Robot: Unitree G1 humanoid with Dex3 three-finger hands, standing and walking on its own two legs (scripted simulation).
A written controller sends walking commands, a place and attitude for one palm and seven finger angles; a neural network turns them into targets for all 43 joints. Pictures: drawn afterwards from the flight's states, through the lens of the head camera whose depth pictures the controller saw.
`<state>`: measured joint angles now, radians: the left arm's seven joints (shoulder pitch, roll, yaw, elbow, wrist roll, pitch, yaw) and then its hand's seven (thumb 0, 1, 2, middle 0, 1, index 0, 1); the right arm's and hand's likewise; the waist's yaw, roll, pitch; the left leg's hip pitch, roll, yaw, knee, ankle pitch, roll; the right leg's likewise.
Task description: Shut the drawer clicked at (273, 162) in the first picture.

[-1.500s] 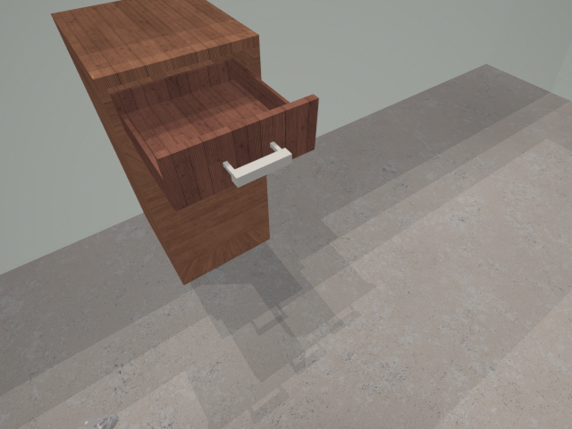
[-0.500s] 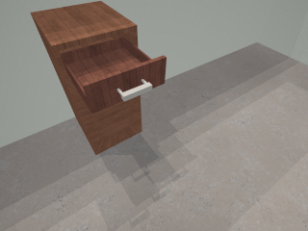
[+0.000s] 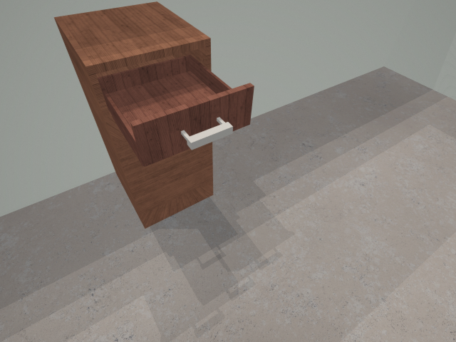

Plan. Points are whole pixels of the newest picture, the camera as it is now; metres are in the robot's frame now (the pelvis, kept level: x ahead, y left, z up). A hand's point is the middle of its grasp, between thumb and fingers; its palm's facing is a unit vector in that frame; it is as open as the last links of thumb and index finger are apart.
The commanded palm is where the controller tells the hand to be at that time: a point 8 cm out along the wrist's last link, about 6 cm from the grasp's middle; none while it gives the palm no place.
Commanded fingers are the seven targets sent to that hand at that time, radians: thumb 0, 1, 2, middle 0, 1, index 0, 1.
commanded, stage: walk to a spot facing it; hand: left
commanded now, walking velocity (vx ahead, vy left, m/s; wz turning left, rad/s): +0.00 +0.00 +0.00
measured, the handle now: (206, 131) +0.64 +0.10 -0.01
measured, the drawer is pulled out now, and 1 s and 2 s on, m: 0.28 0.28 0.28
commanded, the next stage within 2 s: none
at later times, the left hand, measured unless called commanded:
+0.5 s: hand out of the picture +0.05 +0.17 -0.18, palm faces -0.15 -0.95 -0.29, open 7.4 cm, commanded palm none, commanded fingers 0.00 0.90 0.90 -0.20 -0.30 -0.20 -0.30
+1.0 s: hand out of the picture +0.08 +0.16 -0.17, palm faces -0.34 -0.91 -0.26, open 7.4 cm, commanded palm none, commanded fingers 0.00 0.90 0.90 -0.20 -0.30 -0.20 -0.30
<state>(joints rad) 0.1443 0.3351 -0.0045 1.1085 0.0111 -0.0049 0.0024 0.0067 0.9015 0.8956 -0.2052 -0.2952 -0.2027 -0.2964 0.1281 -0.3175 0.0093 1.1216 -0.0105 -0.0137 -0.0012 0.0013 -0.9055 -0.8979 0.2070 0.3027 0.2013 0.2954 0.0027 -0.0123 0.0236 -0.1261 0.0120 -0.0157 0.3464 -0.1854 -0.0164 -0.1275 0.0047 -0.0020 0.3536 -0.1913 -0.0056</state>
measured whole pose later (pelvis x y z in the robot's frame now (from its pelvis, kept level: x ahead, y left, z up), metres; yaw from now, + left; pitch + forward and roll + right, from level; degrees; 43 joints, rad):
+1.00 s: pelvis -0.04 -0.02 +0.00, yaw -26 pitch +1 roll +1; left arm 0.28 0.22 0.07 0.93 0.02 0.04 0.01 0.01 0.90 0.90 -0.21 -0.30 -0.20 -0.30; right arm 0.11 -0.23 -0.06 0.90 -0.01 0.05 -0.03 0.00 -0.91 -0.90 0.20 0.30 0.20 0.29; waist 0.06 -0.01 0.03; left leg -0.36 0.00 -0.06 0.80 -0.39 -0.05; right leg -0.29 0.16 0.21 0.40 -0.10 -0.08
